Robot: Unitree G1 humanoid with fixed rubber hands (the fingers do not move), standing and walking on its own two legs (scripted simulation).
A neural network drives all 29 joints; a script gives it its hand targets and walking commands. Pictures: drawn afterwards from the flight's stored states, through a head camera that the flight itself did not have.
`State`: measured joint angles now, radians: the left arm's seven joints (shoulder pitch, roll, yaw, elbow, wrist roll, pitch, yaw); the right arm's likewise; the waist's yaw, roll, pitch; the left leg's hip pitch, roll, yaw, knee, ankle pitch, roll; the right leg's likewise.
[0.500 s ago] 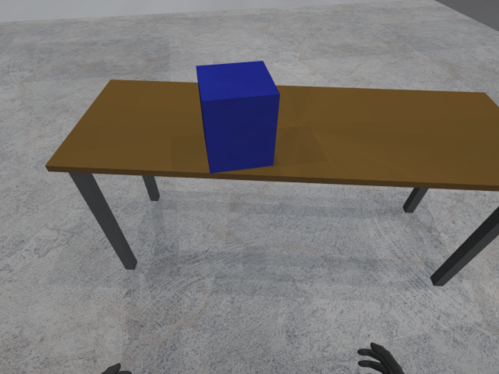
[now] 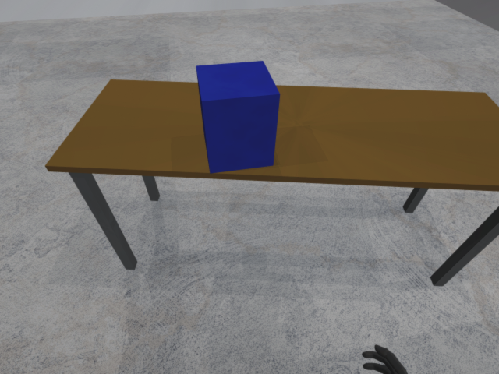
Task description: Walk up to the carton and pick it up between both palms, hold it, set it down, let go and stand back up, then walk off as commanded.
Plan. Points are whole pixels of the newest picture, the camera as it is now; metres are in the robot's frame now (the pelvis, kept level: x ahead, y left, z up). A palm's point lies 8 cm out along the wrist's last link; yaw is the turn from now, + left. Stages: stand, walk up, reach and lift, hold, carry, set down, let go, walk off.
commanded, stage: stand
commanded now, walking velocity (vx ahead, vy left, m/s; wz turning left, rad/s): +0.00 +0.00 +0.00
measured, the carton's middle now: (236, 117) +0.76 +0.02 +0.01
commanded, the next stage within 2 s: walk up in 1.76 s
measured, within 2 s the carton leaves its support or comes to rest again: neither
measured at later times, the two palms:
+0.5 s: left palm out of the picture +0.09 +0.27 -0.11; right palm out of the picture +0.12 -0.24 -0.10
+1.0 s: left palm out of the picture +0.08 +0.28 -0.11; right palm out of the picture +0.10 -0.24 -0.10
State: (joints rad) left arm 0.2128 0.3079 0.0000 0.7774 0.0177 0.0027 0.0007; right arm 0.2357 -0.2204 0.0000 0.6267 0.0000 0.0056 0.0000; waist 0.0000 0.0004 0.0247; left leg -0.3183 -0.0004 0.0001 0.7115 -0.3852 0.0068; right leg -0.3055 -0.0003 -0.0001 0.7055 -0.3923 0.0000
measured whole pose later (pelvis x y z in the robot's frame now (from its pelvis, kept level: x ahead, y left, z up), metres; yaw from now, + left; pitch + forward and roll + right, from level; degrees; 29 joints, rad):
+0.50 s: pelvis +0.00 +0.00 +0.00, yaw +0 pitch +0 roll +0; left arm 0.21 0.31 0.00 0.84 0.02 0.00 0.00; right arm 0.24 -0.22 0.00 0.68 0.00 0.00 0.00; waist 0.00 0.00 0.02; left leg -0.32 0.00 0.00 0.71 -0.39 0.01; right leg -0.31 0.00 0.00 0.71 -0.39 0.00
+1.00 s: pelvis -0.01 +0.00 +0.00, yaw +0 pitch -1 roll +0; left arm 0.21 0.31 0.00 0.89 0.02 0.00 0.00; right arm 0.24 -0.22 0.00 0.72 0.00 0.00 0.00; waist 0.00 0.00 0.02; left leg -0.32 0.00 0.00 0.71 -0.38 0.01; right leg -0.31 0.00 0.00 0.71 -0.38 0.00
